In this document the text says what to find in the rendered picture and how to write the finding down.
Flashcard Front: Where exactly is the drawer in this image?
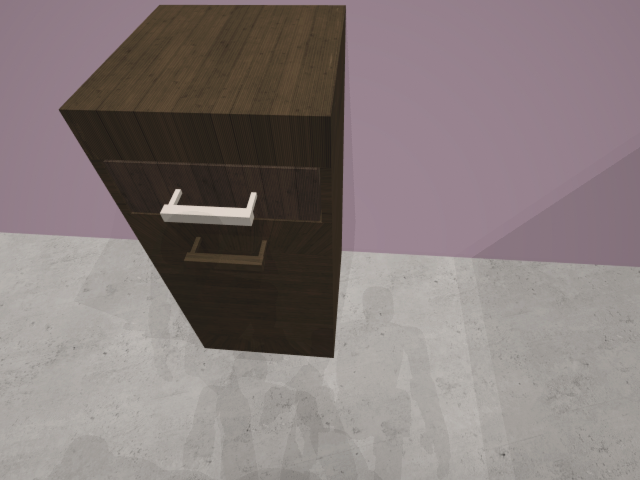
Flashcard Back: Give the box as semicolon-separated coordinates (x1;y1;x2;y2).
103;160;321;221

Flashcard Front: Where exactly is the cabinet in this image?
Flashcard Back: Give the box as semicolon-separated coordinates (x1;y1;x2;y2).
58;5;346;358

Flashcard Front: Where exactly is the handle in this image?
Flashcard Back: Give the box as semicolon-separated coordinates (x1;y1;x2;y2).
160;189;257;226
184;252;265;272

